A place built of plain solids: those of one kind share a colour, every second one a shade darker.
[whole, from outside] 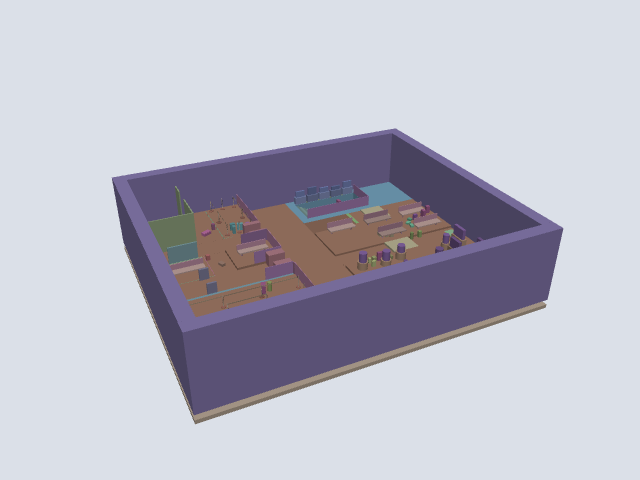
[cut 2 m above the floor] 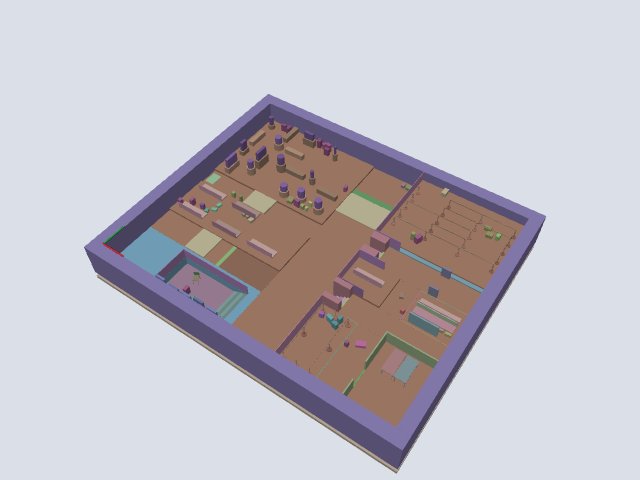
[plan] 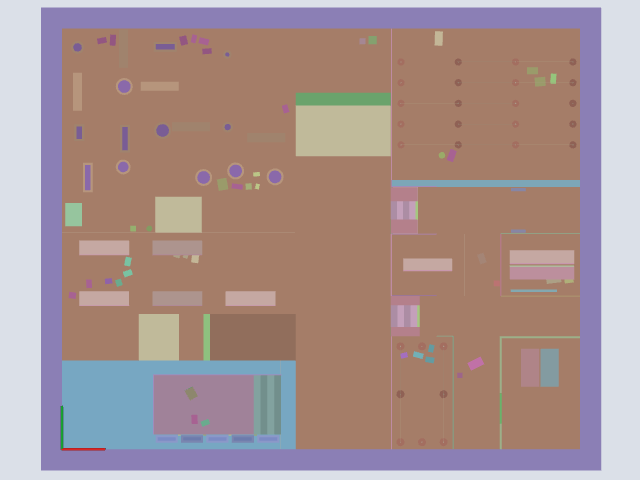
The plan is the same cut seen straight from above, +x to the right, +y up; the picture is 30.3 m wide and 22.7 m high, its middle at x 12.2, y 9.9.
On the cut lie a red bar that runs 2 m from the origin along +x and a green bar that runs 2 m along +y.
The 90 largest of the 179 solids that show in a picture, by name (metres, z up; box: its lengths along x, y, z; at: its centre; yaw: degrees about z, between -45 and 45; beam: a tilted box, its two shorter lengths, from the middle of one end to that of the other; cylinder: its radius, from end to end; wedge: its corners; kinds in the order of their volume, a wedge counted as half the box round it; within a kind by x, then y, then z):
{
 "wall_1": {"box": [1.0, 19.9, 6.0], "at": [-0.5, 9.95, 2.0]},
 "wall_2": {"box": [26.5, 1.0, 6.0], "at": [12.25, -0.5, 2.0]},
 "wall_3": {"box": [26.5, 1.0, 6.0], "at": [12.25, 20.4, 2.0]},
 "wall_4": {"box": [1.0, 19.9, 6.0], "at": [25.0, 9.95, 2.0]},
 "floor_1": {"box": [6.69, 2.2, 1.0], "at": [3.35, 5.3, -0.5]},
 "floor_2": {"box": [11.05, 3.85, 1.16], "at": [5.53, 8.32, -0.42]},
 "floor_3": {"box": [11.05, 1.7, 1.0], "at": [5.53, 11.1, -0.5]},
 "floor_4": {"box": [11.05, 7.95, 1.18], "at": [5.53, 15.93, -0.41]},
 "floor_5": {"box": [4.05, 2.2, 1.0], "at": [9.03, 5.3, -0.5]},
 "floor_6": {"box": [4.5, 19.9, 1.0], "at": [13.3, 9.95, -0.5]},
 "floor_7": {"box": [2.95, 5.35, 1.0], "at": [17.02, 2.67, 0.41]},
 "floor_8": {"box": [3.5, 2.95, 1.18], "at": [17.3, 8.72, 0.5]},
 "floor_9": {"box": [2.2, 5.35, 1.0], "at": [19.6, 2.67, 0.41]},
 "floor_10": {"box": [1.7, 2.95, 1.0], "at": [19.9, 8.72, 0.41]},
 "floor_11": {"box": [8.95, 7.16, 1.2], "at": [20.02, 16.32, 0.51]},
 "floor_12": {"box": [7.67, 2.2, 1.0], "at": [20.67, 11.3, 0.41]},
 "floor_13": {"box": [7.59, 1.9, 1.0], "at": [20.71, 6.3, 0.41]},
 "floor_14": {"box": [3.8, 5.35, 1.0], "at": [22.6, 2.67, 0.41]},
 "floor_15": {"box": [3.75, 2.95, 1.0], "at": [22.62, 8.72, 0.41]},
 "floor_base_1": {"box": [26.5, 21.9, 0.3], "at": [12.25, 9.95, -1.57]},
 "floor_rim_1": {"box": [4.35, 4.2, 1.0], "at": [2.17, 2.1, -0.5]},
 "floor_rim_2": {"box": [6.0, 0.7, 1.0], "at": [7.35, 0.35, -0.5]},
 "floor_rim_3": {"box": [6.0, 0.7, 1.0], "at": [7.35, 3.85, -0.5]},
 "floor_rim_4": {"box": [0.7, 4.2, 1.0], "at": [10.7, 2.1, -0.5]},
 "flank_1": {"box": [1.28, 0.67, 2.0], "at": [16.19, 10.54, 0.91]},
 "flank_2": {"box": [1.28, 0.67, 2.0], "at": [16.19, 12.06, 0.91]},
 "flank_3": {"box": [1.36, 0.44, 2.0], "at": [16.23, 5.57, 0.91]},
 "flank_4": {"box": [1.36, 0.44, 2.0], "at": [16.23, 7.03, 0.91]},
 "piece_1": {"box": [0.43, 1.8, 0.47], "at": [0.73, 16.91, 0.41]},
 "piece_2": {"box": [0.47, 0.8, 0.45], "at": [0.81, 14.97, 0.41]},
 "piece_3": {"box": [0.47, 1.4, 0.55], "at": [1.22, 12.85, 0.46]},
 "piece_4": {"cylinder": 0.35, "from": [2.89, 13.35, 0.18], "to": [2.89, 13.35, 0.88]},
 "piece_5": {"box": [0.43, 1.8, 0.47], "at": [2.91, 18.95, 0.41]},
 "piece_6": {"cylinder": 0.4, "from": [2.94, 17.16, 0.18], "to": [2.94, 17.16, 0.83]},
 "piece_7": {"box": [0.47, 1.3, 0.85], "at": [2.98, 14.69, 0.6]},
 "piece_8": {"box": [1.8, 0.43, 0.47], "at": [4.62, 17.17, 0.41]},
 "piece_9": {"cylinder": 0.4, "from": [4.76, 15.08, 0.18], "to": [4.76, 15.08, 0.98]},
 "piece_10": {"box": [1.1, 0.47, 0.7], "at": [4.88, 19.04, 0.53]},
 "piece_11": {"box": [1.8, 0.43, 0.47], "at": [6.11, 15.26, 0.41]},
 "piece_12": {"cylinder": 0.4, "from": [6.7, 12.86, 0.18], "to": [6.7, 12.86, 0.78]},
 "piece_13": {"cylinder": 0.25, "from": [7.83, 15.24, 0.18], "to": [7.83, 15.24, 0.88]},
 "piece_14": {"cylinder": 0.4, "from": [8.21, 13.16, 0.18], "to": [8.21, 13.16, 0.63]},
 "piece_15": {"box": [1.8, 0.43, 0.47], "at": [9.66, 14.74, 0.41]},
 "piece_16": {"cylinder": 0.4, "from": [10.08, 12.89, 0.18], "to": [10.08, 12.89, 0.78]},
 "floor_pit_1": {"box": [4.72, 2.8, 0.3], "at": [6.71, 2.1, -0.93]},
 "step_terS_tread_1": {"box": [8.95, 0.34, 1.1], "at": [20.02, 12.57, 0.46]},
 "step_hump_1": {"box": [1.9, 2.2, 0.15], "at": [4.58, 5.3, 0.03]},
 "step_hump_2": {"box": [2.2, 1.7, 0.23], "at": [5.51, 11.1, 0.07]},
 "step_hump_3": {"box": [4.5, 2.4, 0.15], "at": [13.3, 15.06, 0.03]},
 "step_down_1": {"box": [0.32, 2.8, 0.38], "at": [9.23, 2.1, -0.81]},
 "step_down_2": {"box": [0.32, 2.8, 0.54], "at": [9.55, 2.1, -0.73]},
 "step_down_3": {"box": [0.32, 2.8, 0.69], "at": [9.87, 2.1, -0.66]},
 "step_down_4": {"box": [0.32, 2.8, 0.84], "at": [10.19, 2.1, -0.58]},
 "part_1": {"box": [0.1, 1.21, 2.85], "at": [20.75, 0.6, 2.28]},
 "part_2": {"box": [0.1, 2.59, 2.85], "at": [20.75, 3.96, 2.28]},
 "part_3": {"box": [3.8, 0.1, 2.85], "at": [22.6, 5.3, 2.28]},
 "plant_1": {"box": [0.27, 0.6, 0.86], "at": [0.81, 14.97, 1.06]},
 "plant_2": {"box": [0.27, 1.2, 0.86], "at": [1.22, 12.85, 1.16]},
 "plant_3": {"cylinder": 0.25, "from": [2.89, 13.35, 0.88], "to": [2.89, 13.35, 1.59]},
 "plant_4": {"cylinder": 0.3, "from": [2.94, 17.16, 0.83], "to": [2.94, 17.16, 1.49]},
 "plant_5": {"box": [0.27, 1.1, 0.81], "at": [2.98, 14.69, 1.44]},
 "plant_6": {"cylinder": 0.3, "from": [4.76, 15.08, 0.98], "to": [4.76, 15.08, 1.74]},
 "plant_7": {"box": [0.9, 0.27, 0.66], "at": [4.88, 19.04, 1.21]},
 "plant_8": {"cylinder": 0.3, "from": [6.7, 12.86, 0.78], "to": [6.7, 12.86, 1.34]},
 "plant_9": {"cylinder": 0.3, "from": [8.21, 13.16, 0.63], "to": [8.21, 13.16, 1.39]},
 "plant_10": {"cylinder": 0.3, "from": [10.08, 12.89, 0.78], "to": [10.08, 12.89, 1.54]},
 "edgeS_1": {"box": [1.05, 0.36, 0.65], "at": [4.95, 0.49, 0.33]},
 "edgeS_2": {"box": [1.05, 0.36, 0.65], "at": [6.15, 0.49, 0.33]},
 "edgeS_3": {"box": [1.05, 0.36, 0.65], "at": [7.35, 0.49, 0.33]},
 "edgeS_4": {"box": [1.05, 0.36, 0.65], "at": [8.55, 0.49, 0.33]},
 "edgeS_5": {"box": [1.05, 0.36, 0.65], "at": [9.75, 0.49, 0.33]},
 "seat_1": {"box": [2.36, 0.7, 0.1], "at": [2.0, 7.12, 0.53]},
 "seat_2": {"box": [2.36, 0.7, 0.1], "at": [2.0, 9.53, 0.53]},
 "seat_3": {"box": [2.36, 0.7, 0.1], "at": [5.46, 7.12, 0.53]},
 "seat_4": {"box": [2.36, 0.7, 0.1], "at": [5.46, 9.53, 0.53]},
 "seat_5": {"box": [2.36, 0.7, 0.1], "at": [8.91, 7.12, 0.53]},
 "seat_6": {"box": [2.32, 0.6, 0.12], "at": [17.3, 8.72, 1.46]},
 "seat_7": {"box": [3.05, 0.66, 0.09], "at": [22.7, 9.09, 1.27]},
 "step_1": {"box": [0.31, 1.02, 0.41], "at": [16.02, 6.3, 0.16]},
 "step_2": {"box": [0.29, 0.86, 0.6], "at": [16.28, 11.3, 0.25]},
 "step_3": {"box": [0.31, 1.02, 0.6], "at": [16.33, 6.3, 0.25]},
 "step_4": {"box": [0.29, 0.86, 0.78], "at": [16.57, 11.3, 0.34]},
 "step_5": {"box": [0.31, 1.02, 0.78], "at": [16.64, 6.3, 0.34]},
 "rail_rim_1": {"box": [0.04, 5.35, 1.0], "at": [15.57, 2.67, 1.41]},
 "rail_rim_2": {"box": [0.04, 7.16, 1.0], "at": [15.57, 16.32, 1.61]},
 "floor_gap_cover_1": {"box": [0.31, 2.2, 0.7], "at": [6.84, 5.3, -0.35]},
 "screenS_1": {"box": [2.2, 0.12, 1.55], "at": [22.31, 7.5, 1.68]},
 "rail_1": {"box": [6.08, 0.04, 0.91], "at": [7.35, 3.52, 0.46]},
 "ramp_hump_ramp_1": {"wedge": [[11.05, 16.26, -0.05], [11.05, 16.26, 0.1], [11.05, 16.86, -0.05], [11.05, 16.86, 0.0], [15.55, 16.26, -0.05], [15.55, 16.26, 0.1], [15.55, 16.86, -0.05], [15.55, 16.86, 0.0]]},
 "sr00a_seat_1": {"box": [3.05, 0.66, 0.09], "at": [22.7, 8.37, 1.27]}
}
